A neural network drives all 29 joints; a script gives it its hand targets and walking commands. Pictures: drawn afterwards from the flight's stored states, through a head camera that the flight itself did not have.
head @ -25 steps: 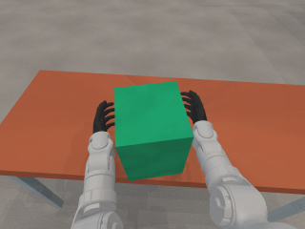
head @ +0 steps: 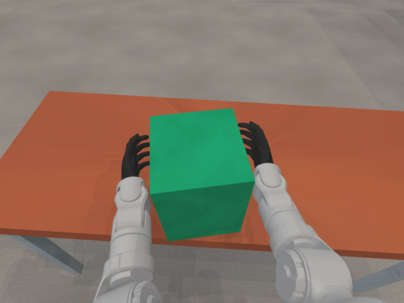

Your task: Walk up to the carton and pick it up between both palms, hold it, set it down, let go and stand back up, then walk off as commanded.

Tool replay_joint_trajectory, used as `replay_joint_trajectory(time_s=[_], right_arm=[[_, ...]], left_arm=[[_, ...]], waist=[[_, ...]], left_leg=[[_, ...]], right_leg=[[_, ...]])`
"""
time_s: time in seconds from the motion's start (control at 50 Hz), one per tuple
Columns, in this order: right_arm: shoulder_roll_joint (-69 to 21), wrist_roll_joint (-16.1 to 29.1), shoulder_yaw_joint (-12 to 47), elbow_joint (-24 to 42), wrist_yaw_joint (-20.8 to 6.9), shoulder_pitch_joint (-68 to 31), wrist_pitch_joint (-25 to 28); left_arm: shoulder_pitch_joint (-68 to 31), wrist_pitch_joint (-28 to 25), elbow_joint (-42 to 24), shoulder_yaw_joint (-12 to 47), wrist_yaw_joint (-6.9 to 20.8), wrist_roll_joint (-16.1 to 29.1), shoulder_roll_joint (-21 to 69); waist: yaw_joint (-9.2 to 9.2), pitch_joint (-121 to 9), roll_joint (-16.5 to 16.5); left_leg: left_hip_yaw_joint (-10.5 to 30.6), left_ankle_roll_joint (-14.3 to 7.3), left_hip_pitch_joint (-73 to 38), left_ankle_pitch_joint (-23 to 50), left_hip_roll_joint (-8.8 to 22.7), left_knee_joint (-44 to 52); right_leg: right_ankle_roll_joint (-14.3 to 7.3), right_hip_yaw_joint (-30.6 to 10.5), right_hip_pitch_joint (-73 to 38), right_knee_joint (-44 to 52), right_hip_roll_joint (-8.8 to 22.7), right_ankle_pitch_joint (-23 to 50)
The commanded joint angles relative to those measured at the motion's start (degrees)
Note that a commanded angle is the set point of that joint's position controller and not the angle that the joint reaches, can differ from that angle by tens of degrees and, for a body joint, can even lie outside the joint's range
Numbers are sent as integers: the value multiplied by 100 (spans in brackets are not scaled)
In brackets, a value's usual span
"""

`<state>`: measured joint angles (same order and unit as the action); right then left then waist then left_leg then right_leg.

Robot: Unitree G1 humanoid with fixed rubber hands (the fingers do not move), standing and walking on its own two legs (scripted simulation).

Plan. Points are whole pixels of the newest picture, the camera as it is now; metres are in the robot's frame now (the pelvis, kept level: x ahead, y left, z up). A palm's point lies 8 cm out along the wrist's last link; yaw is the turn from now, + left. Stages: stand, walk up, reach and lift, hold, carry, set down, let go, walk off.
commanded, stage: set down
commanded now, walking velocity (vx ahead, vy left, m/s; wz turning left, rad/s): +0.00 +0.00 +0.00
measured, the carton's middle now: (198, 178) +0.37 +0.05 +0.00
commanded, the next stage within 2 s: none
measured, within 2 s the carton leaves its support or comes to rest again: neither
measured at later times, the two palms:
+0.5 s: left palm (132, 174) +0.34 +0.19 +0.05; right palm (260, 159) +0.39 -0.08 +0.06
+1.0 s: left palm (130, 176) +0.34 +0.20 +0.03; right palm (257, 157) +0.41 -0.08 +0.05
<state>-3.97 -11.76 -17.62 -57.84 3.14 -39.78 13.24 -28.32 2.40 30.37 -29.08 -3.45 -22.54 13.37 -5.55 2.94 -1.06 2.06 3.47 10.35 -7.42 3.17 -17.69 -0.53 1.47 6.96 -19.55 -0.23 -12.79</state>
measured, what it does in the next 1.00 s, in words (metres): stands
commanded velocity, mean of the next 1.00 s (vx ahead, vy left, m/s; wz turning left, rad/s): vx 0.00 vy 0.00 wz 0.00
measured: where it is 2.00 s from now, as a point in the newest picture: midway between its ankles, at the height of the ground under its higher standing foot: outside the picture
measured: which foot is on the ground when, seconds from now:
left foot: down 0.00-1.00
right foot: down 0.00-1.00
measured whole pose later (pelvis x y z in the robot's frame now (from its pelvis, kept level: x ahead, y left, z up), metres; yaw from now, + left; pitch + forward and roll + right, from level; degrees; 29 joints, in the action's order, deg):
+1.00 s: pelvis +0.00 +0.01 +0.00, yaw +0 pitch +6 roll -1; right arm 5.8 9.3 5.0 -70.8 5.5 -44.8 16.0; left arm -29.7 -7.8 45.8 -18.4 -11.9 -12.1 6.3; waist -7.0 -2.1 0.2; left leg 2.0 3.5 19.4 -9.2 3.7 -22.9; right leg -0.5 1.5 13.5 -19.6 -0.8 -12.1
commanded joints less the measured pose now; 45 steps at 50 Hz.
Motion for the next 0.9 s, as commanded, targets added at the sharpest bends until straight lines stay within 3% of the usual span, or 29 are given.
replay_joint_trajectory(time_s=[0.0,0.06,0.1,0.12,0.16,0.26,0.32,0.36,0.38,0.42,0.44,0.46,0.48,0.5,0.52,0.54,0.6,0.66,0.68,0.72,0.74,0.76,0.78,0.82,0.86,0.88], right_arm=[[-2784,-629,1161,-34,-673,-2336,354],[-2728,-683,1059,-15,-683,-2305,370],[-2667,-625,1059,-75,-702,-2263,355],[-2623,-685,948,-111,-698,-2239,369],[-2639,-669,990,-122,-708,-2180,343],[-2529,-622,938,-144,-713,-2080,339],[-2335,-580,924,-131,-690,-2035,307],[-2041,-600,815,-116,-654,-2014,344],[-1949,-518,908,-103,-626,-2016,351],[-1799,-506,816,-149,-583,-2057,377],[-1639,-386,833,-181,-548,-2036,357],[-1288,-324,775,-223,-452,-1994,356],[-650,-259,623,-327,-375,-1904,333],[-314,-182,603,-290,-287,-1969,334],[12,88,667,-281,-196,-2161,299],[256,306,760,-276,-74,-2325,299],[625,936,1193,-555,86,-2625,300],[994,1518,1696,-381,186,-2934,386],[1011,1736,1831,-495,215,-2965,417],[1054,1891,1955,-523,279,-3056,519],[1172,2058,2104,-464,295,-3107,521],[1167,2129,2161,-657,298,-3073,524],[1302,2228,2243,-556,310,-3071,559],[1409,2353,2429,-766,284,-2953,569],[1558,2472,2518,-825,272,-2978,608],[1623,2507,2515,-919,271,-2853,610]], left_arm=[[-2204,-451,387,1177,624,-511,2029],[-2220,-450,319,1272,629,-477,2130],[-2098,-438,338,1270,623,-482,2112],[-2169,-463,237,1288,599,-474,2116],[-2050,-436,300,1232,606,-550,2087],[-1952,-438,227,1211,591,-531,2020],[-1830,-437,263,1080,562,-545,1787],[-1778,-469,267,1182,489,-460,1698],[-1754,-501,229,1065,454,-456,1486],[-1816,-531,237,1056,422,-428,1331],[-1755,-534,275,930,357,-464,1147],[-1612,-543,271,889,289,-398,858],[-1634,-572,342,794,168,-312,356],[-1659,-600,372,606,60,-243,-4],[-1703,-605,436,619,-82,-113,-265],[-1896,-603,375,767,-225,70,-399],[-2127,-642,382,876,-524,420,-635],[-2363,-845,527,940,-742,816,-1023],[-2362,-932,537,1149,-780,1016,-999],[-2441,-1150,617,1250,-854,1189,-976],[-2431,-1205,737,1244,-889,1293,-1150],[-2389,-1270,843,1392,-906,1381,-1053],[-2303,-1318,880,1343,-937,1370,-1088],[-1990,-1370,1290,1345,-893,1406,-1102],[-1906,-1401,1305,1297,-877,1421,-1166],[-1881,-1413,1216,1302,-878,1424,-1194]], waist=[[-542,-2004,-157],[-448,-1996,-134],[-484,-1881,-29],[-389,-1951,-10],[-444,-1919,20],[-367,-1892,102],[-452,-1729,-5],[-354,-1869,42],[-426,-1772,-6],[-388,-1795,-50],[-484,-1646,-1],[-442,-1674,-99],[-444,-1693,4],[-559,-1746,-102],[-553,-1728,-100],[-414,-1759,-54],[-498,-1989,14],[-716,-2598,41],[-630,-2579,122],[-635,-3168,131],[-743,-3452,120],[-634,-3538,283],[-721,-3666,252],[-736,-3618,216],[-762,-3582,220],[-669,-3551,237]], left_leg=[[-1150,-371,-124,2236,-291,-19],[-1159,-331,-196,2174,-299,6],[-1158,-321,-204,2275,-301,-28],[-1142,-302,-217,2206,-297,-15],[-1148,-314,-226,2268,-295,-19],[-1127,-304,-255,2292,-300,-66],[-1139,-337,-222,2207,-311,-35],[-1106,-295,-255,2287,-276,-100],[-1115,-332,-241,2248,-290,-111],[-1115,-349,-199,2137,-302,-80],[-1125,-356,-101,2126,-313,-82],[-1114,-366,-110,2099,-309,-106],[-1112,-338,-144,2262,-322,-134],[-1143,-375,-57,2210,-326,-139],[-1092,-366,29,2139,-345,-166],[-1056,-323,79,2118,-374,-219],[-1036,-238,98,2240,-346,-400],[-1031,-172,302,2460,-352,-662],[-970,-139,360,2439,-327,-735],[-956,-88,459,2646,-285,-874],[-968,-99,451,2587,-274,-925],[-930,-52,506,2710,-287,-931],[-922,-11,323,2943,-266,-1042],[-915,26,399,3038,-268,-1081],[-886,61,324,3108,-222,-1141],[-856,81,284,3079,-233,-1144]], right_leg=[[88,295,-171,527,-259,1144],[98,368,-170,508,-277,1066],[82,382,-78,501,-303,1008],[28,389,-58,527,-323,864],[32,367,-31,541,-321,911],[17,363,8,499,-335,957],[36,352,-33,544,-329,762],[-8,382,56,483,-359,835],[1,344,32,490,-332,755],[10,356,67,515,-336,667],[7,288,26,514,-325,672],[8,293,32,463,-354,710],[-1,271,15,448,-366,778],[18,225,23,475,-358,742],[21,189,31,466,-373,688],[-17,176,53,465,-413,752],[-86,69,178,360,-483,888],[-59,-84,80,182,-488,1212],[-55,-124,88,123,-463,1271],[-75,-115,113,26,-495,1477],[-80,-144,186,-57,-516,1512],[-122,-121,216,-46,-522,1607],[-142,-117,308,-105,-564,1733],[-153,-100,287,-145,-587,1856],[-170,-59,435,-190,-641,1768],[-190,-39,373,-189,-649,1743]])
